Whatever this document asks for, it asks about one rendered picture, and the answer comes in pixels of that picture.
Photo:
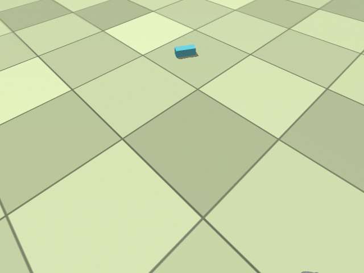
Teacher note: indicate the carton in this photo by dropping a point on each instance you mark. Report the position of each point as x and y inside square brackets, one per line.
[186, 50]

